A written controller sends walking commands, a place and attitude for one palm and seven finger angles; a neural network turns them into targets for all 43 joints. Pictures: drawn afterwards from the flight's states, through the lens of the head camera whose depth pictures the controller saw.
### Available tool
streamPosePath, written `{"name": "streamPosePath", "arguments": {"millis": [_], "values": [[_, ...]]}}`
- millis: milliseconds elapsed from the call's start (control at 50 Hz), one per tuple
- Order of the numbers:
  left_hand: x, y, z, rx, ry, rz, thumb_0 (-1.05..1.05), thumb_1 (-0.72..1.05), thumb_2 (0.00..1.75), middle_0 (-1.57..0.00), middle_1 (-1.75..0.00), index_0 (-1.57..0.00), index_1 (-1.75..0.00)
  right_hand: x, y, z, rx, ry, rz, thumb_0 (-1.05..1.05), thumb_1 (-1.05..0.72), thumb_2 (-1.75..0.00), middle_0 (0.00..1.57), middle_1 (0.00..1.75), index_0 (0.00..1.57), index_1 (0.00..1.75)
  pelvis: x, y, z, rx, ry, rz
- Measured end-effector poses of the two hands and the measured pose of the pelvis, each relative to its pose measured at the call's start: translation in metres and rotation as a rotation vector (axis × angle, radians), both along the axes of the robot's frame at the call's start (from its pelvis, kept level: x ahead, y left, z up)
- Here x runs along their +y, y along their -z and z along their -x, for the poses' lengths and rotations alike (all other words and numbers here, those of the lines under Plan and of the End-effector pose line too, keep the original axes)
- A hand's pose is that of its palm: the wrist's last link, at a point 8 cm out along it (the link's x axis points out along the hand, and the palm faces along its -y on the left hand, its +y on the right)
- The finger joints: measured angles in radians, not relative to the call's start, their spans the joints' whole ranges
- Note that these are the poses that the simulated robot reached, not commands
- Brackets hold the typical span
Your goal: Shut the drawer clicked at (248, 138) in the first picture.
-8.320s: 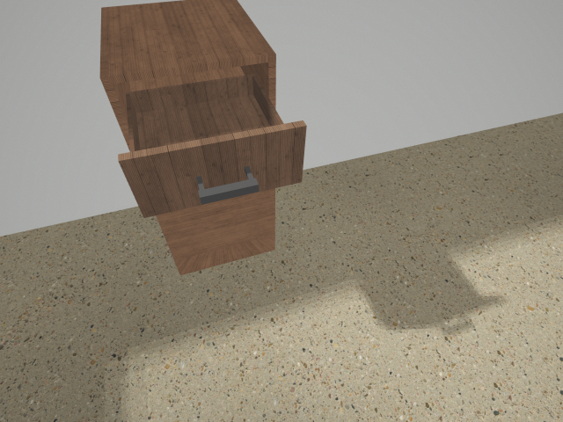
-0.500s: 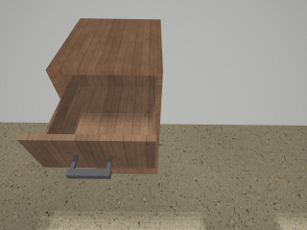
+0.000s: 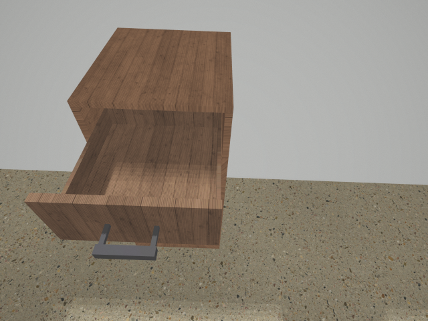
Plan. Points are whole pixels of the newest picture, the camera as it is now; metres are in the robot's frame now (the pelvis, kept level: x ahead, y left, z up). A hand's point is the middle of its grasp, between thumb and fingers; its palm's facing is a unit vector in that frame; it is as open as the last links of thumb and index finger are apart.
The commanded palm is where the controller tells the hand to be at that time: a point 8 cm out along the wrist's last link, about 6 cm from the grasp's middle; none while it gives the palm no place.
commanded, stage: come to a stop and stand still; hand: left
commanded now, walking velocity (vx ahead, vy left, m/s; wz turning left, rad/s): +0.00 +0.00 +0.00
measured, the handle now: (128, 241) +0.26 +0.19 -0.02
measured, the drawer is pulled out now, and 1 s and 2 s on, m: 0.28 0.28 0.28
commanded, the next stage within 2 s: look again from close up in 0.06 s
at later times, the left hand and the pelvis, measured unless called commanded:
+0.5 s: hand out of the picture -0.02 +0.15 -0.18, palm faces +0.03 -0.99 -0.16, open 7.4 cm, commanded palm none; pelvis +0.00 +0.00 +0.00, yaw +0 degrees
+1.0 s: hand out of the picture -0.03 +0.15 -0.18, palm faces +0.02 -0.98 -0.20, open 7.4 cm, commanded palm none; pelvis -0.03 -0.02 -0.01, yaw -1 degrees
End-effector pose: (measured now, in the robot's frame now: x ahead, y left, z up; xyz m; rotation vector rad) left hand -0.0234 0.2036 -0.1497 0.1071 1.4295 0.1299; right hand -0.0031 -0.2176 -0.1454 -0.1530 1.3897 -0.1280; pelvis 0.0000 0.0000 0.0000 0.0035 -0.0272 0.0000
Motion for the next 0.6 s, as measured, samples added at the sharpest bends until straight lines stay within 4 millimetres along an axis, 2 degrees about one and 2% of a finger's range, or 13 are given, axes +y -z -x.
{"name": "streamPosePath", "arguments": {"millis": [320,600], "values": [[0.002,-0.002,-0.007,-0.014,-0.005,-0.014,0.0,0.91,0.9,-0.2,-0.3,-0.19,-0.29,0.01,0.003,0.01,0.025,0.013,-0.026,0.01,-0.92,-0.9,0.2,0.3,0.2,0.29,-0.001,0.0,-0.003,-0.004,-0.002,-0.002],[-0.006,-0.002,0.001,-0.002,-0.011,-0.008,0.0,0.91,0.9,-0.2,-0.3,-0.19,-0.29,0.011,0.004,0.019,0.034,0.028,-0.04,0.0,-0.91,-0.9,0.2,0.3,0.2,0.29,-0.005,0.0,-0.002,-0.004,0.002,-0.004]]}}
